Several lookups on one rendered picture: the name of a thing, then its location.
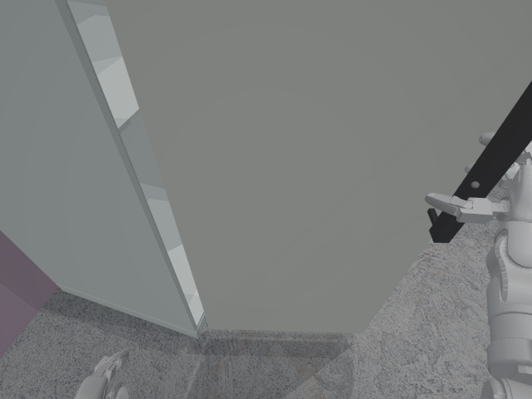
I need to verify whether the robot right forearm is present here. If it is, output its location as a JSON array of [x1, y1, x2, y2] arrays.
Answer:
[[485, 221, 532, 386]]

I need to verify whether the robot right upper arm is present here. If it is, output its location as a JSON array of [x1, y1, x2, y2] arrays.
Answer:
[[480, 377, 532, 399]]

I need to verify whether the robot left hand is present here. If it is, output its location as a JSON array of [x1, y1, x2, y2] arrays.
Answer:
[[74, 350, 129, 399]]

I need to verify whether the fridge door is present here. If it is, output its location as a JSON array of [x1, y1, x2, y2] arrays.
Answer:
[[105, 0, 532, 333]]

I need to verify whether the robot right hand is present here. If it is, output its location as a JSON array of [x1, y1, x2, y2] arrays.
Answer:
[[425, 131, 532, 225]]

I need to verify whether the handle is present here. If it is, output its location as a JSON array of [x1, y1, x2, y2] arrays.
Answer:
[[427, 81, 532, 243]]

